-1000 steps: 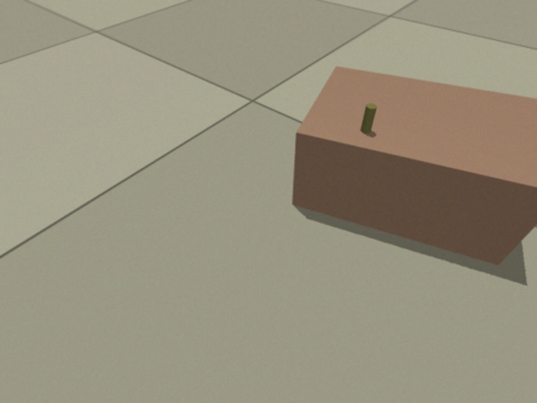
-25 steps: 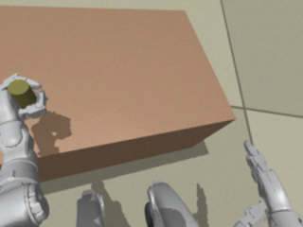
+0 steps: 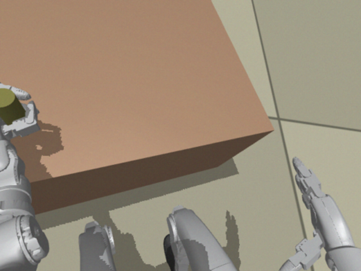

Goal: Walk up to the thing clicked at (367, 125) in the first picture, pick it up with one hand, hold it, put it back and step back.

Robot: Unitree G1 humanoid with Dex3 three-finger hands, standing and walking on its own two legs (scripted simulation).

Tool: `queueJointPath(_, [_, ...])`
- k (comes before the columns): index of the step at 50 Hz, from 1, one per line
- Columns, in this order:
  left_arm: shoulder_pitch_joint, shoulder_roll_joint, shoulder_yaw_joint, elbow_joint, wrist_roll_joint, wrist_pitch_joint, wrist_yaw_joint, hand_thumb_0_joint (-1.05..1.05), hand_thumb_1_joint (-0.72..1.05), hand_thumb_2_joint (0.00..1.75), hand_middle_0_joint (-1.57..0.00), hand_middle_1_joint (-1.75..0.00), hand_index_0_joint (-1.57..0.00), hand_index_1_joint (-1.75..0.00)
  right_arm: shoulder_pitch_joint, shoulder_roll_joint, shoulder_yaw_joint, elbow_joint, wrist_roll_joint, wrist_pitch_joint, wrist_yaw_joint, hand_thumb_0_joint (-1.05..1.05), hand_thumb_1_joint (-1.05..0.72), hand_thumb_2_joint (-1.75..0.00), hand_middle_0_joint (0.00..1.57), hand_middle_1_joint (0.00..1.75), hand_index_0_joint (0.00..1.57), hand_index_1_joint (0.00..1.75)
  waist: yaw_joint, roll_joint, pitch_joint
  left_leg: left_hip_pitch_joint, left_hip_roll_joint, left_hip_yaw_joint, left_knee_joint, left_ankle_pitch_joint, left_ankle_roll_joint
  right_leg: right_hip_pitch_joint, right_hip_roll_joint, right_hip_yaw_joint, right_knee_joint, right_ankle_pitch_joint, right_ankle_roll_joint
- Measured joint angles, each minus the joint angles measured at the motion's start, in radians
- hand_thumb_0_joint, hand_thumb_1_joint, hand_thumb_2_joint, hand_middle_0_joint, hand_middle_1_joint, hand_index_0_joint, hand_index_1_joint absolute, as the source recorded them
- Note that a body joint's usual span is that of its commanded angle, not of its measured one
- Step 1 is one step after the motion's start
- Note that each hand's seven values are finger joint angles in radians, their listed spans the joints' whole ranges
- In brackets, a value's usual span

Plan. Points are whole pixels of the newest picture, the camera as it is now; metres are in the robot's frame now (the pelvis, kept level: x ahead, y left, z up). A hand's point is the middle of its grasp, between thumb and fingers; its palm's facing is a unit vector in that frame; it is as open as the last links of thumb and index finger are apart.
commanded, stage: lower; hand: left
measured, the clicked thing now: (13, 114) +0.50 +0.25 -0.04
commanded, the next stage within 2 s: loosen in 0.66 s
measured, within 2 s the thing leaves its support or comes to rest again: rests again in 0.54 s
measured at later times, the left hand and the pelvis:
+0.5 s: hand (28, 117) +0.50 +0.23 -0.07, palm faces +0.25 -0.97 +0.00, open 5.2 cm; pelvis +0.00 +0.00 -0.02, yaw -1 degrees
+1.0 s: hand (31, 118) +0.51 +0.23 -0.08, palm faces +0.24 -0.97 -0.01, open 5.3 cm; pelvis -0.01 +0.01 -0.03, yaw -1 degrees
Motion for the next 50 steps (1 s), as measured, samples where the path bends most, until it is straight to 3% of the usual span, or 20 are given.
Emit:
queueJointPath(42, [-0.032, 0.04, 0.007, 0.018, 0.03, -0.025, 0.018, 0.0, 0.14, 1.21, -1.01, -1.19, -1.04, -1.19, 0.016, -0.017, -0.018, -0.088, 0.002, -0.006, 0.022, -0.01, 0.54, -0.05, 0.07, 0.05, 0.07, 0.05, -0.042, -0.009, -0.006, -0.123, -0.006, -0.013, 0.102, -0.018, 0.007, -0.113, 0.002, -0.004, 0.092, -0.018, 0.008])
queueJointPath(50, [-0.04, 0.049, 0.006, 0.012, 0.032, -0.007, 0.021, 0.0, 0.15, 0.98, -1.05, -1.1, -1.09, -1.08, 0.022, -0.023, -0.024, -0.108, 0.012, -0.006, 0.022, -0.01, 0.54, -0.04, 0.07, 0.05, 0.07, 0.05, -0.046, -0.01, -0.002, -0.13, -0.007, -0.012, 0.107, -0.014, 0.008, -0.121, 0.002, -0.002, 0.099, -0.015, 0.01])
